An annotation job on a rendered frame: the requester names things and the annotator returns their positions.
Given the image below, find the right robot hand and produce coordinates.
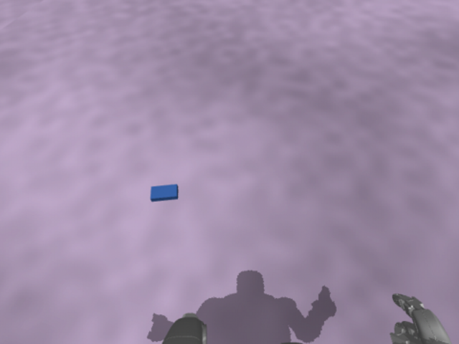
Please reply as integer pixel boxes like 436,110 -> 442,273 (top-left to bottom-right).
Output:
390,294 -> 452,344

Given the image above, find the small box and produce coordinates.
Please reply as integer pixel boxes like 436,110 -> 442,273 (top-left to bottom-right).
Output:
151,184 -> 178,201

